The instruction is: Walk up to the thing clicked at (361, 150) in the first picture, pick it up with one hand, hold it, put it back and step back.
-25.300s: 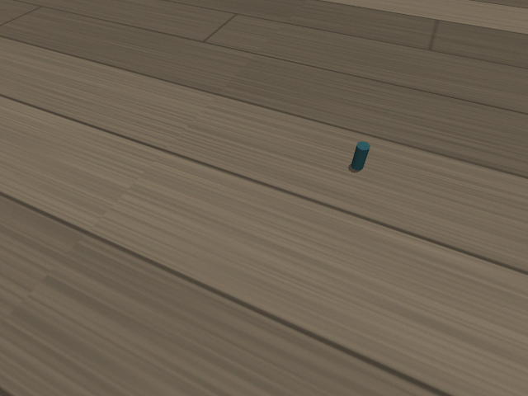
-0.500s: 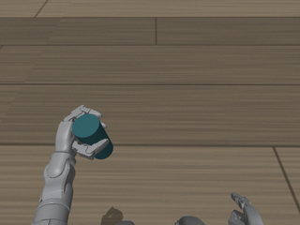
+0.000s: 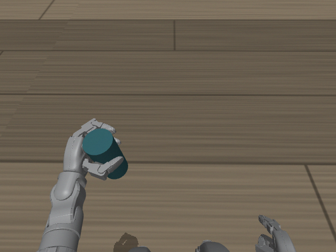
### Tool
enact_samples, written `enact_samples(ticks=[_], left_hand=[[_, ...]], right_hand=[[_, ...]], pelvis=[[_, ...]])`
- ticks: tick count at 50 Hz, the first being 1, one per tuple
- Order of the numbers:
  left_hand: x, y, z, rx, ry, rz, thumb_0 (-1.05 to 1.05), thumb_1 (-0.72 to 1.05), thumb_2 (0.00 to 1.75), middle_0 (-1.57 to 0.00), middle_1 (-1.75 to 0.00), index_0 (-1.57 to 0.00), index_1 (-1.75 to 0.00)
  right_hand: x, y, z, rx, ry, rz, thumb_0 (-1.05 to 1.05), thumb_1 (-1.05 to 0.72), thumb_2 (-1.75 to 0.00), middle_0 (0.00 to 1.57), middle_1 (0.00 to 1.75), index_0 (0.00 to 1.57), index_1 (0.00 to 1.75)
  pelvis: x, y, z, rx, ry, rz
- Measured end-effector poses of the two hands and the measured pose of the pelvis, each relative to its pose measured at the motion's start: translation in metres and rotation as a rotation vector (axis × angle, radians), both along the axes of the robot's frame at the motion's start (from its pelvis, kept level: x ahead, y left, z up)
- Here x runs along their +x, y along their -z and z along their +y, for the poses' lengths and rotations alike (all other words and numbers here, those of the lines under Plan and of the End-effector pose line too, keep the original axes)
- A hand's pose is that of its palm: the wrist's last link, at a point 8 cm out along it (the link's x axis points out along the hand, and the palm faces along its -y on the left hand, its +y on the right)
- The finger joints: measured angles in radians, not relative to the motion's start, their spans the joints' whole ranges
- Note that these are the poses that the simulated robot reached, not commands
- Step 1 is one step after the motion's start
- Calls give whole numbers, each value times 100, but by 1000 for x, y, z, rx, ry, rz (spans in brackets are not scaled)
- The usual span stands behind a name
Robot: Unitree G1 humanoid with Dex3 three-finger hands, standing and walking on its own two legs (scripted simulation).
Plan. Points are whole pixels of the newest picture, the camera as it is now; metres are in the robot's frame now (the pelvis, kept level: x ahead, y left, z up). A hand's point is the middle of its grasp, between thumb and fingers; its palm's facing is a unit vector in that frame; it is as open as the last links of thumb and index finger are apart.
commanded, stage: hold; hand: left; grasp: from the side
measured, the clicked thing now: (108, 156) +0.32 +0.16 +0.02
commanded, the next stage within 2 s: crouch in 0.88 s
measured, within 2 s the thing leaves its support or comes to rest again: neither
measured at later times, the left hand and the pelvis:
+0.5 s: hand (102, 150) +0.33 +0.17 +0.05, palm faces -0.02 -1.00 +0.01, open 9.2 cm; pelvis +0.00 +0.00 +0.00, yaw +0 degrees
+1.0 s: hand (104, 150) +0.32 +0.17 +0.05, palm faces -0.02 -1.00 +0.02, open 9.2 cm; pelvis +0.00 +0.00 +0.00, yaw +0 degrees
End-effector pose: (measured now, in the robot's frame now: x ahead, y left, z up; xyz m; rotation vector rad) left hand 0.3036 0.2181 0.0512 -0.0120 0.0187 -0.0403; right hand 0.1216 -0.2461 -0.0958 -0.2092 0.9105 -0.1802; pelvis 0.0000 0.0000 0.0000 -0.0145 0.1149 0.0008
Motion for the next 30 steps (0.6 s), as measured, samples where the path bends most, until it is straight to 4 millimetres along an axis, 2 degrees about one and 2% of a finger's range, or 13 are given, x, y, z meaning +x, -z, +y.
enact_samples(ticks=[8, 30], left_hand=[[2, -4, 4, 0, -16, -9, -3, -32, 112, -72, -110, -76, -113], [0, 1, 5, 7, 1, 2, -3, -32, 112, -72, -109, -77, -113]], right_hand=[[0, -1, 1, -2, -1, 1, 1, -90, -89, 21, 30, 20, 30], [-9, 2, 5, 7, 1, 14, 1, -90, -89, 21, 30, 20, 30]], pelvis=[[1, -1, 1, -1, -2, -5], [-3, 1, 5, -3, 1, 1]])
